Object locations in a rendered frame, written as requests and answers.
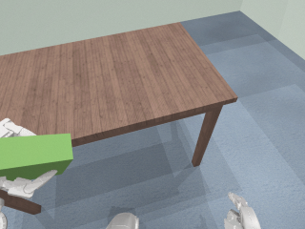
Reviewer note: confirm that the sponge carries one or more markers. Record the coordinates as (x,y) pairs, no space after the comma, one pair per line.
(31,156)

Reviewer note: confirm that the left robot thigh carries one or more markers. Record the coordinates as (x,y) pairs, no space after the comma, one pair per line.
(124,221)

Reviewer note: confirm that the robot left hand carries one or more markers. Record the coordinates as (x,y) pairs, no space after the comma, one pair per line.
(21,187)

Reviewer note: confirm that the robot right hand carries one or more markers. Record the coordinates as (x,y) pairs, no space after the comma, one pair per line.
(245,219)

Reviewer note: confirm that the table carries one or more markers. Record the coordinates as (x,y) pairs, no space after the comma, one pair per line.
(111,85)

